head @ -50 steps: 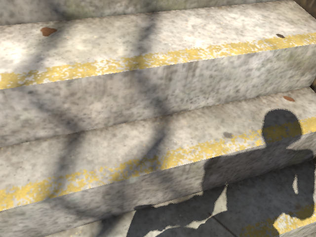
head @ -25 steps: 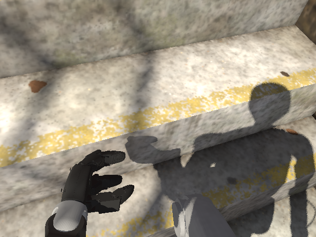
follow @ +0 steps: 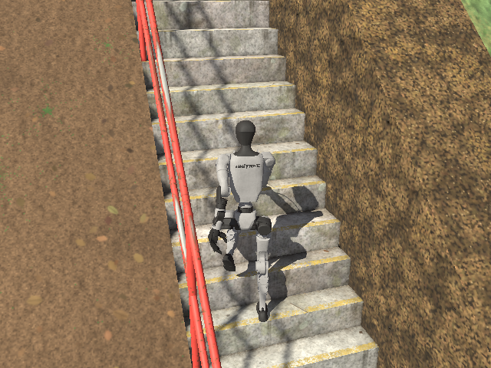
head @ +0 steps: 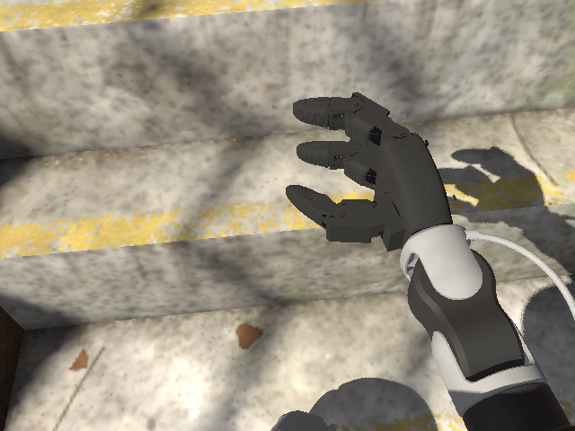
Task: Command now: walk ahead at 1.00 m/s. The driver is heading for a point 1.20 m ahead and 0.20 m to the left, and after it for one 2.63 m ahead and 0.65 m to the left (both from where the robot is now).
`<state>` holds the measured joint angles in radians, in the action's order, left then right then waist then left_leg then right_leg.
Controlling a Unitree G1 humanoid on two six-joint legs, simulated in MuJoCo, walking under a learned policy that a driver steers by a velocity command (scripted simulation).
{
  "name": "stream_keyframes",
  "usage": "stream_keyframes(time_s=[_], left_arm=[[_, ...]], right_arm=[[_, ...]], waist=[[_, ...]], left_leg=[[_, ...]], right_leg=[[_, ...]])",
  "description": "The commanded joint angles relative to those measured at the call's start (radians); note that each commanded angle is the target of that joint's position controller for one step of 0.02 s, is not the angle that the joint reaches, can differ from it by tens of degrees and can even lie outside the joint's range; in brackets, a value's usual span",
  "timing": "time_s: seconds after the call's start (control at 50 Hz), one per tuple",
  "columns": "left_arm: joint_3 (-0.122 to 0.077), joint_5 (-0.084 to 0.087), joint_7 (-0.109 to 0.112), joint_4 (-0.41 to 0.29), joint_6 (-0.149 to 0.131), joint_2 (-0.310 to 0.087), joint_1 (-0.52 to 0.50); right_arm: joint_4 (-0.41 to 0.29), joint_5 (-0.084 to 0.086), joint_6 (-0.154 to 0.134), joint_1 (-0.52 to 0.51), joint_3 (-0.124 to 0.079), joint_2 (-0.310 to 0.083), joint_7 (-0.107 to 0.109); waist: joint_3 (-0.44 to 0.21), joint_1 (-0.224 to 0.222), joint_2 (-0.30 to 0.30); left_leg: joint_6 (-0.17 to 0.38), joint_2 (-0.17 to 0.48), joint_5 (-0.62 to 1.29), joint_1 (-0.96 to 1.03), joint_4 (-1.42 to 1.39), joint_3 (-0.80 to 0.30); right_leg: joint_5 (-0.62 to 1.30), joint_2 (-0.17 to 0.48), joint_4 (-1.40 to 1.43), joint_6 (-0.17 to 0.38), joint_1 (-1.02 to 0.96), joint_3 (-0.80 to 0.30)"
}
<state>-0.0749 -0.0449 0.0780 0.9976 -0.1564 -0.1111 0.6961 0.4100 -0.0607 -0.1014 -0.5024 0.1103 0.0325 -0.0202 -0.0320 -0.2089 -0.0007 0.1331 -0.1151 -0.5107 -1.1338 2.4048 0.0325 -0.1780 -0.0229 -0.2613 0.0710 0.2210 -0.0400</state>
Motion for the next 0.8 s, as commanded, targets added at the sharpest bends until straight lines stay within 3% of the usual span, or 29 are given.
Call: stream_keyframes(time_s=[0.02,0.04,0.06,0.08,0.1,0.12,0.14,0.16,0.18,0.2,0.22,0.24,0.28,0.36,0.4,0.46,0.48,0.5,0.52,0.54,0.56,0.58,0.6,0.62,0.64,0.66,0.68,0.72,0.8], left_arm=[[-0.023,0.019,-0.001,-0.137,-0.009,-0.060,-0.151],[-0.033,0.018,-0.007,-0.160,0.014,-0.077,-0.183],[-0.023,0.018,-0.020,-0.126,0.042,-0.034,-0.062],[-0.015,0.035,-0.031,-0.058,0.042,-0.051,0.086],[-0.058,0.031,-0.067,-0.122,0.014,-0.256,-0.026],[-0.114,0.050,-0.075,-0.181,0.013,-0.323,-0.181],[-0.122,0.047,-0.081,-0.240,0.017,-0.322,-0.266],[-0.102,0.017,-0.086,-0.289,0.041,-0.182,-0.259],[-0.080,-0.038,-0.065,-0.322,0.064,-0.137,-0.310],[-0.069,-0.037,-0.044,-0.354,0.088,-0.097,-0.367],[-0.042,-0.023,-0.028,-0.361,0.113,-0.037,-0.345],[-0.025,-0.027,-0.030,-0.346,0.126,-0.033,-0.330],[-0.027,-0.027,-0.012,-0.261,0.166,-0.073,-0.113],[-0.005,-0.009,-0.003,-0.205,0.202,-0.119,0.032],[-0.011,-0.014,-0.015,-0.199,0.202,-0.167,0.069],[0.013,-0.009,-0.026,-0.205,0.171,-0.140,0.073],[0.031,-0.014,-0.042,-0.174,0.155,-0.101,0.121],[0.047,-0.003,-0.061,-0.118,0.139,-0.063,0.166],[0.065,0.047,-0.076,-0.059,0.126,0.010,0.096],[0.085,0.049,-0.088,-0.061,0.111,0.023,-0.029],[0.123,-0.029,-0.100,-0.113,0.086,0.053,-0.104],[0.112,-0.112,-0.104,-0.160,0.048,-0.071,-0.095],[0.064,-0.094,-0.083,-0.156,0.030,-0.172,-0.051],[0.074,-0.034,-0.080,-0.126,0.030,-0.076,0.055],[0.081,-0.020,-0.073,-0.136,0.016,-0.049,0.040],[0.018,-0.017,-0.032,-0.222,-0.009,-0.214,-0.176],[0.017,0.003,-0.012,-0.243,-0.026,-0.195,-0.254],[0.041,0.001,-0.019,-0.198,0.008,-0.097,-0.158],[0.027,-0.011,-0.015,-0.147,0.030,-0.082,-0.022]], right_arm=[[-0.087,0.005,0.034,0.068,-0.017,-0.060,0.000],[-0.108,0.033,0.047,0.024,-0.003,-0.043,0.016],[-0.128,0.053,0.031,-0.107,0.009,0.009,0.033],[-0.103,0.104,0.017,0.017,0.004,0.001,0.048],[-0.081,0.102,0.063,0.316,-0.024,-0.061,0.084],[-0.060,0.094,0.068,0.479,-0.062,-0.143,0.093],[-0.024,0.097,0.069,0.526,-0.100,-0.210,0.094],[-0.006,0.087,0.037,0.303,-0.110,-0.194,0.085],[-0.010,0.078,0.037,0.247,-0.103,-0.143,0.092],[0.035,0.036,0.036,0.212,-0.106,-0.158,0.087],[0.112,-0.024,0.043,0.203,-0.106,-0.155,0.079],[0.167,-0.035,0.041,0.226,-0.111,-0.147,0.073],[0.181,-0.019,0.001,0.148,-0.117,-0.163,0.072],[0.189,-0.012,-0.051,0.120,-0.100,-0.136,0.064],[0.165,-0.021,-0.078,0.105,-0.100,-0.158,0.069],[0.129,-0.014,-0.097,0.078,-0.088,-0.140,0.060],[0.099,0.001,-0.083,0.014,-0.070,-0.106,0.059],[0.081,0.040,-0.049,0.035,-0.047,-0.066,0.075],[0.096,0.085,-0.014,0.179,-0.035,-0.011,0.105],[0.060,0.096,0.011,0.285,-0.033,0.031,0.133],[0.024,0.113,0.022,0.251,-0.045,0.083,0.118],[-0.085,0.106,0.004,0.202,-0.020,0.140,0.102],[-0.110,0.036,-0.026,0.310,-0.015,0.097,0.088],[-0.087,-0.012,-0.041,0.156,-0.020,0.027,0.084],[-0.041,-0.017,-0.027,0.191,-0.032,0.008,0.078],[-0.061,0.007,0.014,0.317,-0.042,-0.032,0.051],[-0.094,0.028,0.053,0.140,-0.086,-0.167,0.042],[-0.054,0.050,0.105,0.024,-0.086,-0.127,0.051],[0.042,0.047,0.107,0.189,-0.064,-0.018,0.054]], waist=[[-0.138,0.183,-0.029],[-0.093,0.148,-0.083],[-0.140,0.025,-0.141],[-0.376,0.022,-0.248],[-0.556,0.186,-0.233],[-0.592,0.281,-0.160],[-0.575,0.313,0.026],[-0.530,0.174,0.196],[-0.539,0.165,0.106],[-0.425,0.121,0.060],[-0.205,0.044,0.012],[-0.088,0.008,-0.007],[-0.024,-0.107,-0.042],[-0.025,-0.139,0.120],[-0.056,-0.124,0.100],[-0.069,-0.095,0.089],[-0.046,-0.131,0.059],[-0.033,-0.142,-0.001],[-0.035,-0.059,-0.126],[-0.037,0.044,-0.228],[-0.048,0.098,-0.019],[-0.064,0.184,0.013],[-0.145,0.256,0.029],[-0.081,0.147,0.236],[-0.077,0.168,0.296],[-0.195,0.263,0.019],[-0.057,0.205,0.085],[0.053,0.095,0.232],[0.039,0.067,0.055]], left_leg=[[-0.022,0.201,0.075,0.128,-0.646,-0.017],[-0.031,0.188,0.013,0.361,-0.913,0.056],[-0.036,0.168,0.027,0.637,-1.097,0.073],[0.002,0.126,-0.007,1.088,-1.108,-0.124],[-0.019,0.075,-0.220,1.002,-1.277,-0.146],[0.034,0.146,-0.101,1.075,-1.428,-0.332],[0.059,0.237,0.030,1.205,-1.601,-0.449],[0.035,0.384,0.182,1.423,-1.516,-0.561],[-0.057,0.358,0.182,1.227,-1.467,-0.515],[-0.060,0.349,0.097,1.068,-1.457,-0.430],[-0.080,0.300,0.047,0.792,-1.484,-0.259],[-0.095,0.247,-0.042,0.574,-1.515,-0.166],[-0.098,0.228,-0.214,0.352,-1.503,-0.132],[-0.082,0.251,-0.187,0.242,-1.519,-0.127],[-0.057,0.281,-0.142,0.265,-1.483,-0.165],[-0.067,0.281,-0.058,0.415,-1.308,-0.141],[-0.115,0.204,-0.040,0.364,-1.192,-0.017],[-0.128,0.101,0.001,0.344,-0.990,0.153],[-0.043,0.058,-0.142,0.311,-0.677,0.189],[0.007,-0.026,-0.243,0.320,-0.207,0.120],[0.010,-0.165,-0.116,0.124,0.304,-0.089],[0.001,-0.113,0.069,-0.209,0.426,-0.250],[0.005,-0.035,0.196,-0.328,0.425,-0.261],[-0.006,0.009,0.229,-0.333,0.281,-0.162],[-0.011,0.004,0.279,-0.302,0.221,-0.132],[-0.041,0.132,0.416,-0.233,0.095,-0.137],[-0.072,0.218,0.493,-0.249,0.017,-0.141],[-0.084,0.200,0.554,-0.281,-0.070,-0.029],[-0.058,0.199,0.574,-0.345,-0.074,0.038]], right_leg=[[0.483,0.218,0.125,0.135,-0.206,-0.143],[0.542,0.192,0.207,0.132,-0.015,-0.074],[0.826,0.148,0.129,0.129,0.053,-0.058],[1.224,0.124,-0.047,0.104,0.198,-0.055],[1.341,0.163,-0.214,0.118,-0.003,-0.092],[1.301,0.209,-0.453,0.080,-0.035,-0.129],[0.642,0.146,-0.690,0.022,0.150,-0.177],[-0.093,-0.007,-1.168,-0.072,0.696,-0.228],[-0.108,-0.054,-1.511,-0.115,0.750,-0.224],[-0.046,-0.086,-1.683,-0.112,0.822,-0.168],[0.070,-0.110,-1.638,-0.092,0.816,-0.088],[0.169,-0.143,-1.580,-0.080,0.728,-0.039],[0.242,-0.190,-1.668,-0.114,0.618,0.087],[0.230,-0.163,-1.686,-0.084,0.528,0.112],[0.190,-0.137,-1.576,-0.044,0.438,0.146],[0.138,-0.040,-1.048,0.030,0.405,0.188],[0.248,-0.004,-0.647,0.081,0.258,0.256],[0.548,0.015,-0.190,0.134,0.066,0.375],[0.783,0.068,-0.038,0.165,-0.044,0.369],[0.845,0.141,0.137,0.176,-0.020,0.276],[0.630,0.152,-0.108,0.147,-0.048,0.094],[0.959,0.192,-0.367,-0.021,-0.176,-0.126],[0.727,0.310,-0.214,-0.050,-0.313,-0.426],[0.596,0.235,-0.186,-0.088,-0.260,-0.417],[0.582,0.209,-0.206,-0.099,-0.216,-0.362],[-0.043,0.387,0.079,0.018,-0.139,-0.757],[-0.335,0.428,0.187,0.079,-0.043,-0.811],[-0.397,0.293,0.094,0.061,-0.042,-0.599],[-0.281,0.242,-0.024,0.087,-0.204,-0.377]])
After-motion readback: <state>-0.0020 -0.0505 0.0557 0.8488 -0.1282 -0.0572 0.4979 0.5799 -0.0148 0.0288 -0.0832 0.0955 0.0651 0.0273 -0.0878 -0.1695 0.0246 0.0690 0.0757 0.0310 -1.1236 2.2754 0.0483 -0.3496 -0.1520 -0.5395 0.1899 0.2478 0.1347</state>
